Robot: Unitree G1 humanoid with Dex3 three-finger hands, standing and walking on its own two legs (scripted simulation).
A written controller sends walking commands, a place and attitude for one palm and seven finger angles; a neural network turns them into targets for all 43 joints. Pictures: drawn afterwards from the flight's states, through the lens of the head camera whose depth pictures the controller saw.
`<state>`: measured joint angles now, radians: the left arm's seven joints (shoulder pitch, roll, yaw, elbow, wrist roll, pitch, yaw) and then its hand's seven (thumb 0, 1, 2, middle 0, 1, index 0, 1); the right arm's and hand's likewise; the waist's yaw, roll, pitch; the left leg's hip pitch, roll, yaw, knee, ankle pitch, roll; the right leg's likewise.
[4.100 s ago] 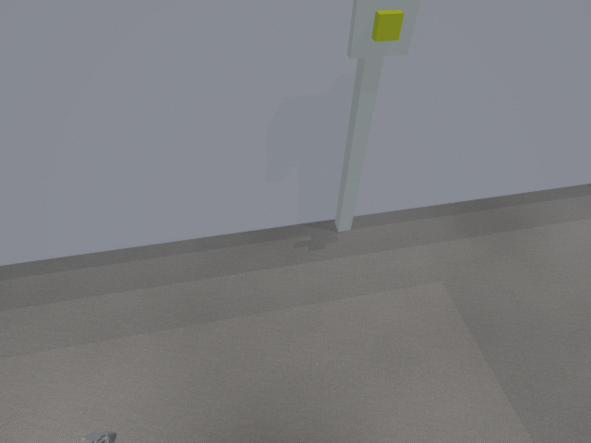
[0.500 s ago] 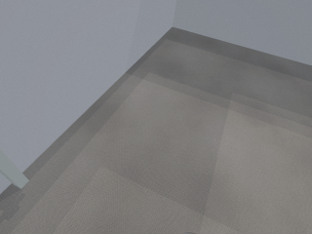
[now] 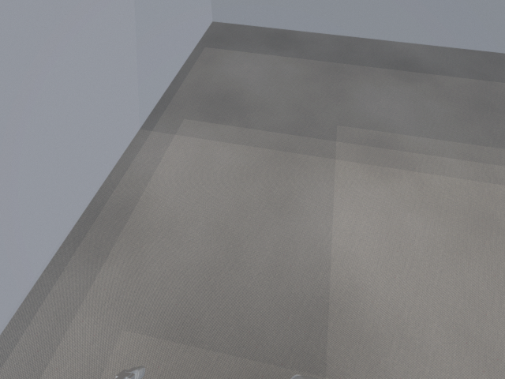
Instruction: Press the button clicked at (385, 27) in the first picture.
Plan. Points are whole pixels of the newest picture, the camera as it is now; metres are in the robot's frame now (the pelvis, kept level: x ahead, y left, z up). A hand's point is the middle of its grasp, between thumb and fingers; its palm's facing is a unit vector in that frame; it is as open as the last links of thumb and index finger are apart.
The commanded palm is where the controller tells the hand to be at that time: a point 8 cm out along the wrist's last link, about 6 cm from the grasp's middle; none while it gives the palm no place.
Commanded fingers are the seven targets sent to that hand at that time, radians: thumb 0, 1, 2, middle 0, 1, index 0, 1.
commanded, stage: walk to a spot facing it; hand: left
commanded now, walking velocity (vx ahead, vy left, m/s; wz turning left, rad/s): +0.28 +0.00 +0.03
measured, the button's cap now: out of the picture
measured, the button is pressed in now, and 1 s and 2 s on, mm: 0 0 0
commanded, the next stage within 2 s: turn to face it in 0.02 s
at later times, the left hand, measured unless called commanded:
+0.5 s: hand (121, 371) +0.16 +0.25 -0.18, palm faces +0.20 -0.96 -0.17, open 7.4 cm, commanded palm none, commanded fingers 0.00 0.90 0.90 -0.20 -0.30 -0.20 -0.30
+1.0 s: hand (132, 334) +0.21 +0.22 -0.12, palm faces +0.41 -0.87 -0.29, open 7.4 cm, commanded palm none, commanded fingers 0.00 0.90 0.90 -0.20 -0.30 -0.20 -0.30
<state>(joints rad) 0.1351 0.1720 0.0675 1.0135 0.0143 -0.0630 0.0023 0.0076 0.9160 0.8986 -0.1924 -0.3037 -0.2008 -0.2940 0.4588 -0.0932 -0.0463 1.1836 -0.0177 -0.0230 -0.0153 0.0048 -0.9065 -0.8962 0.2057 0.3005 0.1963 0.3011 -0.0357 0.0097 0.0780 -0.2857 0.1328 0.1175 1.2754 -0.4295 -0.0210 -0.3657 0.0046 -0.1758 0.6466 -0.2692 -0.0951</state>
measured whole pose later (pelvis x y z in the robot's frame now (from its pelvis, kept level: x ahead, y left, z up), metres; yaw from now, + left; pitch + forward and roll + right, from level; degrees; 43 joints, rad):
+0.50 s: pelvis +0.16 +0.06 +0.01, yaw +7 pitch -1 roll -2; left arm 0.24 0.19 0.07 1.03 0.01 0.02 0.02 0.01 0.91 0.90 -0.20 -0.30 -0.20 -0.29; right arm 0.16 -0.17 -0.04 0.96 -0.03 -0.01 0.00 0.00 -0.91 -0.90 0.20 0.30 0.19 0.30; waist 0.01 -0.03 0.09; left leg -0.40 0.00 0.11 0.59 -0.18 0.09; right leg -0.42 -0.08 -0.06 1.17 -0.46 0.06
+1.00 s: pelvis +0.19 +0.00 +0.02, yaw +24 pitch +0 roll +1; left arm 0.19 0.17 0.04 0.87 0.02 0.02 0.03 0.01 0.91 0.90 -0.20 -0.30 -0.20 -0.29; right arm 0.24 -0.27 -0.12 0.93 -0.03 0.07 0.02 0.00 -0.91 -0.90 0.20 0.30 0.19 0.30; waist -0.04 0.05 0.04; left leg -0.56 -0.06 -0.02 1.04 -0.36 -0.05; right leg -0.21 -0.06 -0.09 0.51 -0.32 -0.01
